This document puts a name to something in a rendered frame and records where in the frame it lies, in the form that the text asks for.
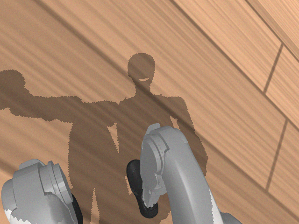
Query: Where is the left robot foot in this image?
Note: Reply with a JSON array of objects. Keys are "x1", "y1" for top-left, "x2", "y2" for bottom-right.
[{"x1": 72, "y1": 194, "x2": 83, "y2": 224}]

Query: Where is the right robot foot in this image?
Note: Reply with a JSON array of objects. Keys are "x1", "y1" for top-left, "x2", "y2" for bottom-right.
[{"x1": 126, "y1": 160, "x2": 158, "y2": 218}]

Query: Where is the right robot hand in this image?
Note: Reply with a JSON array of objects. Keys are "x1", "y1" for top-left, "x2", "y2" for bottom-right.
[{"x1": 219, "y1": 209, "x2": 242, "y2": 224}]

